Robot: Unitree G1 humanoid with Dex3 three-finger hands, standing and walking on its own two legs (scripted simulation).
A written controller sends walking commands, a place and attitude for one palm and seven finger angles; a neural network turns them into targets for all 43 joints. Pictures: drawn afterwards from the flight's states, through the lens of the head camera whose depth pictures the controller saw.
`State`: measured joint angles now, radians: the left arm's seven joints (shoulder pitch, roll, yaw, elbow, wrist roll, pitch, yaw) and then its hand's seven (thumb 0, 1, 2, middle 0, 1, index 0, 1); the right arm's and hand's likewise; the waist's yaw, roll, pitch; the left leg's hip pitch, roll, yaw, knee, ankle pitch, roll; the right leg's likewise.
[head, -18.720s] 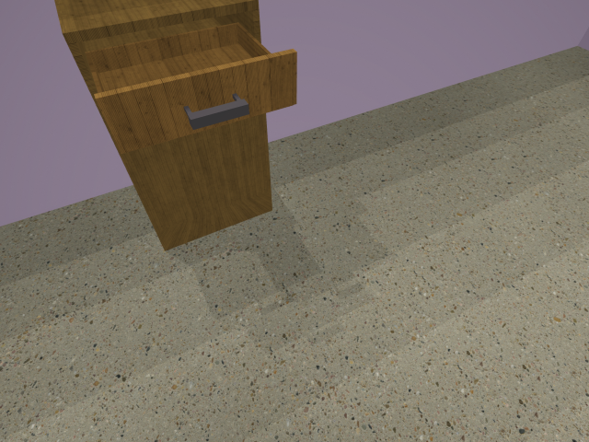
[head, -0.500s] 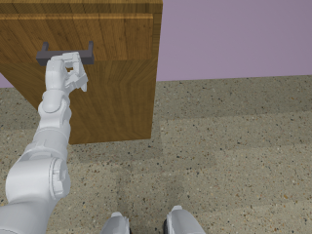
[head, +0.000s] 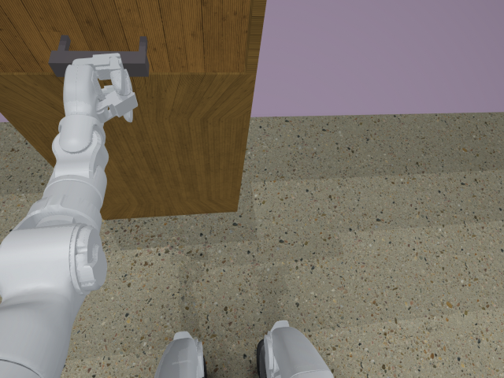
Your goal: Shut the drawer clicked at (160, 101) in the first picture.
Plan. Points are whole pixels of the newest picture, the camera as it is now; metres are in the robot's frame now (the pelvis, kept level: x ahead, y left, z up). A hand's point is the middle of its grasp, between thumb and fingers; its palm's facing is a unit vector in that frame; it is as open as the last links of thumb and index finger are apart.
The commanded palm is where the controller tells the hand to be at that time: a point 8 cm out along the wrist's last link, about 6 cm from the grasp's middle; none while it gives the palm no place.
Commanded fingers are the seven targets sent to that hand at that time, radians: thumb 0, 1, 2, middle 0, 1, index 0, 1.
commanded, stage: pull the fist back off the drawer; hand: left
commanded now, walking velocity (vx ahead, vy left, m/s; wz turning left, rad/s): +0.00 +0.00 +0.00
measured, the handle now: (103, 53) +0.61 +0.18 +0.09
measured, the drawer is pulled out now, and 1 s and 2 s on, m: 0.00 0.00 0.00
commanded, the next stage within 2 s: draw the hand back to the body in 0.64 s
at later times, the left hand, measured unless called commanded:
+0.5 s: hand (132, 99) +0.52 +0.13 +0.08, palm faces +0.01 -1.00 -0.03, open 3.2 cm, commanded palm +0.48 +0.18 +0.09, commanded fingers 0.00 0.90 0.90 -1.40 -1.60 -1.40 -1.60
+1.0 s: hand (107, 128) +0.44 +0.15 +0.12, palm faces -0.01 -1.00 -0.03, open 3.3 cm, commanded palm +0.40 +0.21 +0.13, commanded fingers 0.00 0.90 0.90 -1.40 -1.60 -1.40 -1.60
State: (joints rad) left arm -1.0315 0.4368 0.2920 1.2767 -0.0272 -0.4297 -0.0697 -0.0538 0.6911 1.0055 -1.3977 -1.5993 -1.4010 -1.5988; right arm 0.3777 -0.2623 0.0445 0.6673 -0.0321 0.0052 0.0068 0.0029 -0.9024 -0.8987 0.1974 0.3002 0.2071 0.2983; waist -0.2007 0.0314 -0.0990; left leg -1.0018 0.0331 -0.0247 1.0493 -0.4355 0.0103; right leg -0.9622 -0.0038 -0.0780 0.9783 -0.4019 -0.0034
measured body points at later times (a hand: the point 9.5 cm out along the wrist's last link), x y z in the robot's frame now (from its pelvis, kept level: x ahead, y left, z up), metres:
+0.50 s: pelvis +0.02 +0.00 +0.01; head +0.13 +0.01 +0.45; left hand +0.52 +0.18 +0.08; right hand +0.01 -0.25 -0.10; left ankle +0.03 +0.11 -0.67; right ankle +0.03 -0.12 -0.67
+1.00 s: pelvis +0.05 +0.00 +0.04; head +0.11 -0.01 +0.48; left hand +0.44 +0.20 +0.12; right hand +0.15 -0.25 -0.08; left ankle +0.03 +0.11 -0.67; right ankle +0.03 -0.12 -0.67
